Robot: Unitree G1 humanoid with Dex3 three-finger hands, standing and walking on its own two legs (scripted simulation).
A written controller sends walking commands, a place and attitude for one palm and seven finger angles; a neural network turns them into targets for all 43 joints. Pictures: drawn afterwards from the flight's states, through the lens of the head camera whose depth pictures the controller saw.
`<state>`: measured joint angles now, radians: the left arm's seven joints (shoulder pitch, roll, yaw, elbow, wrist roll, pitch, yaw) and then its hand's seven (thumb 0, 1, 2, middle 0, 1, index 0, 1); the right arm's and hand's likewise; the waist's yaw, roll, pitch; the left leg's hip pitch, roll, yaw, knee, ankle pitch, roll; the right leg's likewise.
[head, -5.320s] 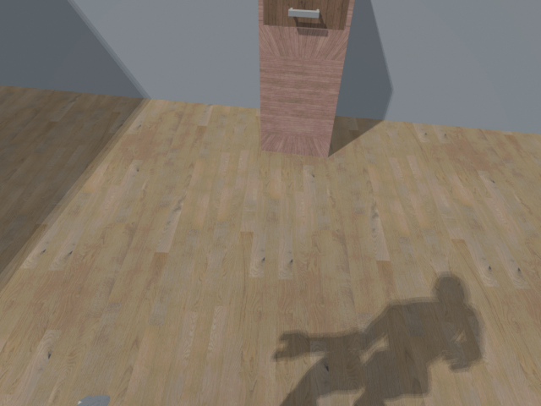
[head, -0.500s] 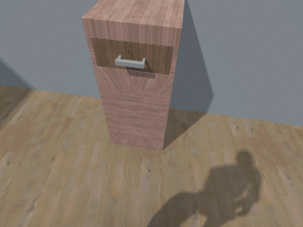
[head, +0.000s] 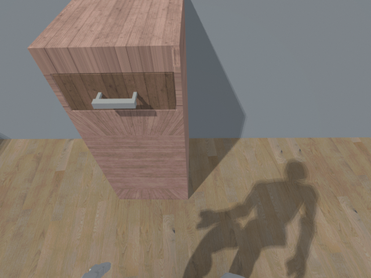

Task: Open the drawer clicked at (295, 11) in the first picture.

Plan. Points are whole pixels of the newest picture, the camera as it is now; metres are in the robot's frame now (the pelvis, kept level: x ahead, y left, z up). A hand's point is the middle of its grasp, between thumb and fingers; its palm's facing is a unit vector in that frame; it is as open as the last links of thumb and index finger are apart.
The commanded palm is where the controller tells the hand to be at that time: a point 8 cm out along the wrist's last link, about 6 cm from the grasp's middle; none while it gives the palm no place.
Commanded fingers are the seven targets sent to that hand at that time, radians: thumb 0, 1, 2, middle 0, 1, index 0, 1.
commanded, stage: come to a stop and stand still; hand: left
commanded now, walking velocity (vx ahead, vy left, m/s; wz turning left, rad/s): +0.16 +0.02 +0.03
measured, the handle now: (115, 99) +0.60 +0.23 +0.03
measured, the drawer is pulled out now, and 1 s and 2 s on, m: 0.00 0.00 0.00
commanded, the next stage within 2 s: look again from close up in 1.42 s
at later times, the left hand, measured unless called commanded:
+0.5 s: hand out of the picture +0.09 +0.20 -0.16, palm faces +0.03 -0.97 -0.23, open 7.3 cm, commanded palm none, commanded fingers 0.00 0.90 0.90 -0.20 -0.30 -0.20 -0.30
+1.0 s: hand out of the picture +0.07 +0.14 -0.16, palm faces +0.04 -0.98 -0.20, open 7.2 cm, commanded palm none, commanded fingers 0.00 0.90 0.90 -0.20 -0.30 -0.20 -0.30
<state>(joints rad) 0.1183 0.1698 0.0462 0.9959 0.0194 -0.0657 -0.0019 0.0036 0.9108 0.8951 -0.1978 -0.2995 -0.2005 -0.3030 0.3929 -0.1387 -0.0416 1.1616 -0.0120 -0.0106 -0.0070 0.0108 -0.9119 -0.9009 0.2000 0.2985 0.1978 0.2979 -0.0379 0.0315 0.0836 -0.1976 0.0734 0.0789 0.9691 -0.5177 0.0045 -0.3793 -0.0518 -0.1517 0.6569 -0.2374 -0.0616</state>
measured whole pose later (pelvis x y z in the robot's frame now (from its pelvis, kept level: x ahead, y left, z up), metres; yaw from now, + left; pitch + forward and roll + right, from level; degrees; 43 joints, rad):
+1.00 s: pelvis +0.02 -0.04 +0.02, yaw -1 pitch +0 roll +0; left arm 0.20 0.17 0.02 1.08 0.00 0.01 0.04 0.01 0.93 0.89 -0.20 -0.30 -0.21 -0.30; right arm 0.24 -0.15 -0.01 1.13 -0.01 0.02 -0.03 0.01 -0.91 -0.90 0.20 0.30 0.19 0.30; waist 0.01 -0.01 0.04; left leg -0.13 0.05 0.02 0.44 -0.30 -0.04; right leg -0.22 0.02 -0.10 0.45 -0.23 -0.06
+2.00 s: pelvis +0.04 +0.00 +0.02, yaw -2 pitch -1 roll +0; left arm 0.27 0.15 -0.01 1.11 0.01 -0.02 0.04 0.01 0.92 0.89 -0.20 -0.30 -0.20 -0.30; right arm 0.32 -0.14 0.03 1.10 -0.02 -0.03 -0.03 0.01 -0.92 -0.90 0.20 0.30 0.20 0.30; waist 0.00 0.03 0.01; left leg -0.09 -0.01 0.07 0.45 -0.34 0.03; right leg -0.22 -0.04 -0.05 0.52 -0.28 0.00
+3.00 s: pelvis +0.02 -0.02 +0.00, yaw -2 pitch +5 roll +1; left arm 0.25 0.41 -0.02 -0.04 0.98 -0.01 0.24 0.00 0.07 0.54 -0.28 -0.83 -0.28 -0.84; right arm 0.17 -0.22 0.01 0.60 -0.04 0.07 -0.01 0.02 -0.90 -0.90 0.20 0.30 0.20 0.30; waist 0.06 0.05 -0.03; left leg -0.33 0.02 0.07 0.61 -0.37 0.00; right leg -0.45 -0.01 -0.05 0.65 -0.30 -0.03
